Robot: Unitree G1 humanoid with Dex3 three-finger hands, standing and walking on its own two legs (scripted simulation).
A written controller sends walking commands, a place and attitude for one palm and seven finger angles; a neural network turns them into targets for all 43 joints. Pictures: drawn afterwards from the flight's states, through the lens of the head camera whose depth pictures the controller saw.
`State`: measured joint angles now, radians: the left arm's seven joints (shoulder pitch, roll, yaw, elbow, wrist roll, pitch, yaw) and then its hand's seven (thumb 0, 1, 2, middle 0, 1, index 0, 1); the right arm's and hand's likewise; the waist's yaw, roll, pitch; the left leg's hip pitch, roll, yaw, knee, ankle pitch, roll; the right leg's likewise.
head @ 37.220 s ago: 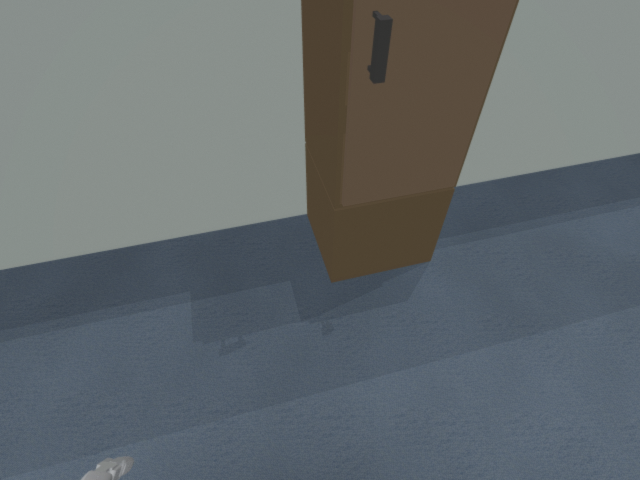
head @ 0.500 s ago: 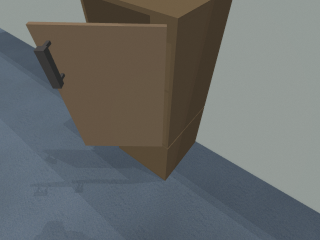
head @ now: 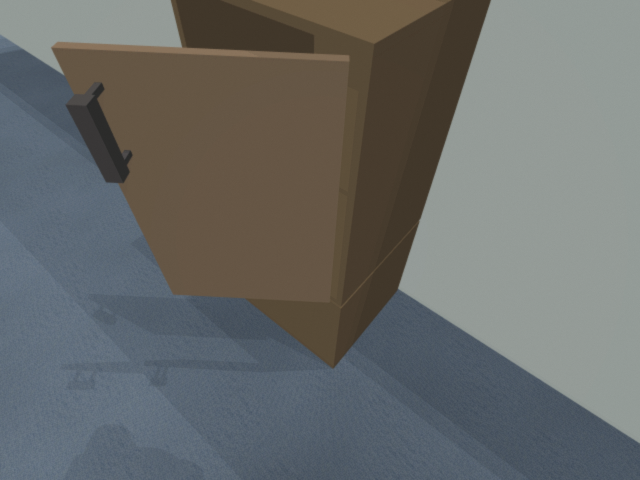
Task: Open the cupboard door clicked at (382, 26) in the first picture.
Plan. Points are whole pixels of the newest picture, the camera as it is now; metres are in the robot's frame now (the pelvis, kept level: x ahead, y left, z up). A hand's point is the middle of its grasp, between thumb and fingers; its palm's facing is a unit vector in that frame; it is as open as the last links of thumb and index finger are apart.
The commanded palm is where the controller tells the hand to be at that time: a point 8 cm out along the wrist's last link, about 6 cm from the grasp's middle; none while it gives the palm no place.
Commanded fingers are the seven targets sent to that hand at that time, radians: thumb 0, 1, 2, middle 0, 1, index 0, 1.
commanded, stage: come to a stop and stand still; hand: left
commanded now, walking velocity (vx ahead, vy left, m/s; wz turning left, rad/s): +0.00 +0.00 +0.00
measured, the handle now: (107, 133) +0.53 +0.35 +0.14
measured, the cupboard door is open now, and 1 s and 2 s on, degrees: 37 37 37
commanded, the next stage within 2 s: look again from close up in 0.22 s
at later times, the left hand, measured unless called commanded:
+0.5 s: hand out of the picture +0.01 +0.22 -0.18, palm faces -0.02 -0.97 -0.24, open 7.4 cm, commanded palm none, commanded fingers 0.00 0.90 0.90 -0.20 -0.30 -0.20 -0.30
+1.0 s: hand out of the picture -0.03 +0.21 -0.18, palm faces -0.03 -0.97 -0.22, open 7.4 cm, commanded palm none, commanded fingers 0.00 0.90 0.90 -0.20 -0.30 -0.20 -0.30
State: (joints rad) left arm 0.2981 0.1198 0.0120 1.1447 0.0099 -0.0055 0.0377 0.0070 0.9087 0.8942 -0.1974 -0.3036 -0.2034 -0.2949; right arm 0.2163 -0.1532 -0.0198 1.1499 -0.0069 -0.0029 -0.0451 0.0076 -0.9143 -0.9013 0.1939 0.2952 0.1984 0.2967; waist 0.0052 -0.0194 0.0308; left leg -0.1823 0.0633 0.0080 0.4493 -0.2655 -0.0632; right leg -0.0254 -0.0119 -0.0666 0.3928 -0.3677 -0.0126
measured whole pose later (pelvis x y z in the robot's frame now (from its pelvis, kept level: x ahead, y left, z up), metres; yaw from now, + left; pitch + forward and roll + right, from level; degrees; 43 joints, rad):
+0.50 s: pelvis -0.01 +0.04 -0.01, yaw -2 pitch +1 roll +0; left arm 0.27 0.16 0.00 1.05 0.01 -0.02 0.06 0.01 0.91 0.89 -0.20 -0.30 -0.20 -0.30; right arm 0.24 -0.18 -0.02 1.03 -0.01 -0.02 -0.02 0.01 -0.91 -0.90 0.19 0.30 0.20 0.30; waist -0.01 0.02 0.05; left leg -0.27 0.04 0.05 0.61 -0.34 -0.01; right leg -0.14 -0.05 -0.03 0.57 -0.41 0.01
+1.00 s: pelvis -0.04 +0.03 -0.01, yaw -2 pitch +0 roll +1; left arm 0.31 0.18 -0.01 1.06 0.02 0.01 0.03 0.01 0.91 0.89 -0.20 -0.30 -0.20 -0.29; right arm 0.27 -0.18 0.00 1.07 -0.01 -0.01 -0.01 0.01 -0.91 -0.90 0.20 0.30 0.20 0.30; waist 0.01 0.00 0.03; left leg -0.27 0.04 0.06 0.54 -0.26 -0.01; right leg -0.16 -0.05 -0.02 0.54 -0.38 0.03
